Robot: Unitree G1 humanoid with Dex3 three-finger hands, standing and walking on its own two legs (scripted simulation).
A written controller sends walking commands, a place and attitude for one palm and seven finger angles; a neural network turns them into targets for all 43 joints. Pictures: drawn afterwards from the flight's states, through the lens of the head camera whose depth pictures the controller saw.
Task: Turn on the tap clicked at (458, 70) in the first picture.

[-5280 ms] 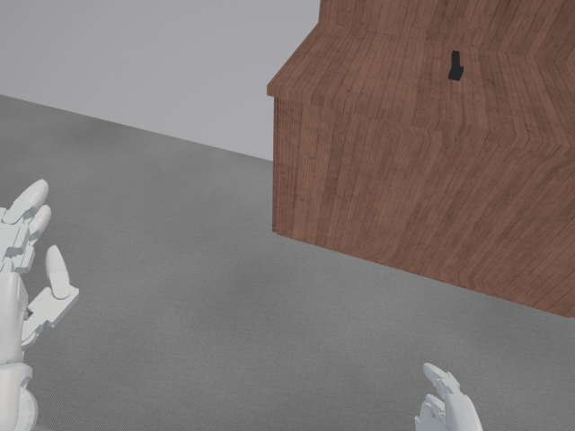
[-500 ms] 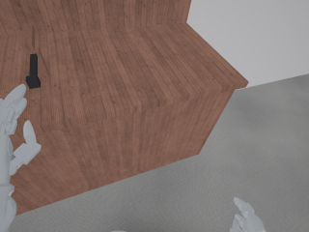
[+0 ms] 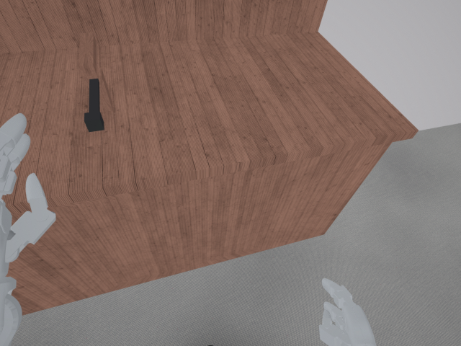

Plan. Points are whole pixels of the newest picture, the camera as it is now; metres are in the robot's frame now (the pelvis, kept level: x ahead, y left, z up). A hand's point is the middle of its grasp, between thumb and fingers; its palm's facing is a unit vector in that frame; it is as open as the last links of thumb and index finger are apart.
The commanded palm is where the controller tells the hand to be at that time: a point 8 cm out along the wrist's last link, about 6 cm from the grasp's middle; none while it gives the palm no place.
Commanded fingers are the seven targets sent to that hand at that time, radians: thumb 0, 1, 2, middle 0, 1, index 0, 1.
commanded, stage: come to a stop and stand still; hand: left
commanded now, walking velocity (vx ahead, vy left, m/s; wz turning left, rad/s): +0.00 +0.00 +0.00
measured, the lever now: (94, 121) +0.47 +0.33 +0.09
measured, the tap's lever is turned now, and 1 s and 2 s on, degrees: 0 0 0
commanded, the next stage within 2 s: look again from close up in 0.92 s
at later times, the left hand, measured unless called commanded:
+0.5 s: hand (75, 185) +0.27 +0.24 +0.17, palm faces +0.35 -0.83 -0.44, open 7.4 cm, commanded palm +0.21 +0.28 +0.17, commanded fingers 0.00 0.90 0.90 -0.20 -0.30 -0.20 -0.30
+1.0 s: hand (95, 193) +0.26 +0.22 +0.16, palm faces +0.37 -0.86 -0.36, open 7.4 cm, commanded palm +0.21 +0.25 +0.17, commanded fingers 0.00 0.90 0.90 -0.20 -0.30 -0.20 -0.30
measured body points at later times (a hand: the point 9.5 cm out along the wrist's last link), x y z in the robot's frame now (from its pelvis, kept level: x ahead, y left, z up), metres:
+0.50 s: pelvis +0.05 +0.00 +0.00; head +0.08 +0.01 +0.45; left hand +0.24 +0.28 +0.19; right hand +0.24 -0.22 -0.08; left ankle +0.08 +0.05 -0.74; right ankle +0.00 -0.12 -0.74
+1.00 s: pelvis +0.04 -0.03 +0.00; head +0.05 -0.02 +0.45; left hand +0.24 +0.26 +0.18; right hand +0.22 -0.26 -0.07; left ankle +0.08 +0.05 -0.74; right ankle +0.00 -0.12 -0.74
